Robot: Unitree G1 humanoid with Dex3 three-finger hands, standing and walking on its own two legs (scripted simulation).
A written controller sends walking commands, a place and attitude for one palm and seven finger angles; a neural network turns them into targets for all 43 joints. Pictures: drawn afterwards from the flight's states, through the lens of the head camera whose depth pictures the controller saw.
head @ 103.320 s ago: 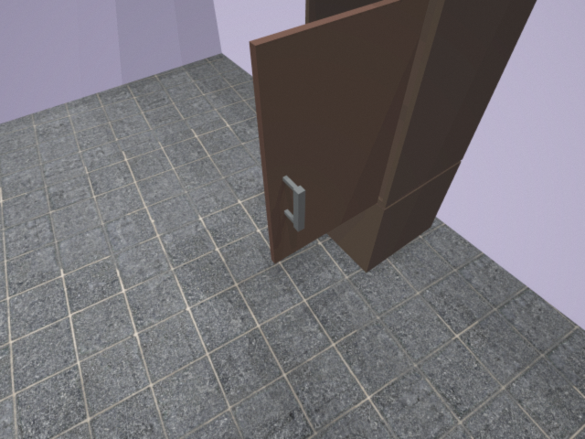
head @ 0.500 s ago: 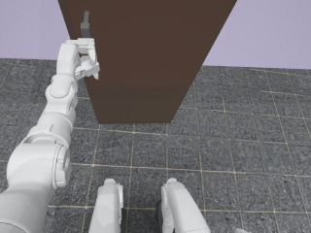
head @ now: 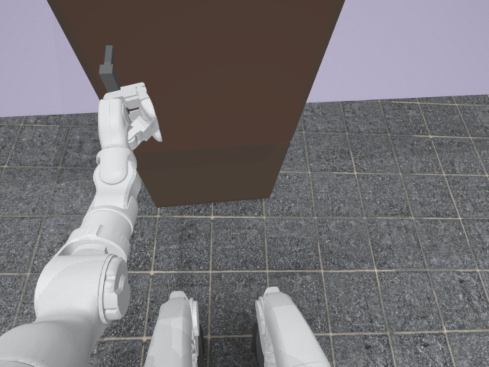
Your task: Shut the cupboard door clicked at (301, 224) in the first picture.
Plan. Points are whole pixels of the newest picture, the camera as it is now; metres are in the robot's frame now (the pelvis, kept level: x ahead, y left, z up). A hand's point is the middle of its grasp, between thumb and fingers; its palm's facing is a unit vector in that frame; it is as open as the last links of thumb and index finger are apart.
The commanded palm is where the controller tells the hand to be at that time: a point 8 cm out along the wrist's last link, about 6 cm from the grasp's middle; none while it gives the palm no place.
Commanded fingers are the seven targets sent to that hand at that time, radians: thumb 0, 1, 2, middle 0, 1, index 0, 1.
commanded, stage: pull the fist back off the door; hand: left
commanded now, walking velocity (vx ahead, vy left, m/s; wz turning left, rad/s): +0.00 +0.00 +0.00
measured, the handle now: (119, 89) +0.57 +0.16 +0.05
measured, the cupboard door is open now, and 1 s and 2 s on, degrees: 0 0 0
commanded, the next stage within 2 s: draw the hand back to the body in 0.32 s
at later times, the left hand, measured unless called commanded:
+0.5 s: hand (144, 156) +0.43 +0.12 +0.05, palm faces +0.02 -1.00 -0.01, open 3.1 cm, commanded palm +0.40 +0.17 +0.07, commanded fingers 0.00 0.90 0.90 -1.30 -1.50 -1.30 -1.50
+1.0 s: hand (60, 174) +0.35 +0.17 +0.16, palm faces +0.06 -0.99 -0.12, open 3.1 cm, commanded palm +0.31 +0.23 +0.18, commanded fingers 0.00 0.90 0.90 -1.05 -1.23 -1.05 -1.23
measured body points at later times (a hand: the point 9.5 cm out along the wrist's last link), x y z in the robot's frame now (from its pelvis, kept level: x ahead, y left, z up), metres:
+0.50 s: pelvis +0.06 -0.02 +0.03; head +0.17 -0.01 +0.46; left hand +0.43 +0.17 +0.05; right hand +0.23 -0.26 -0.09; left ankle +0.08 +0.11 -0.59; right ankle +0.06 -0.12 -0.59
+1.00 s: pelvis +0.06 -0.01 +0.10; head +0.10 -0.02 +0.55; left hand +0.34 +0.22 +0.17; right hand +0.22 -0.25 +0.00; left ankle +0.08 +0.11 -0.59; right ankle +0.06 -0.12 -0.59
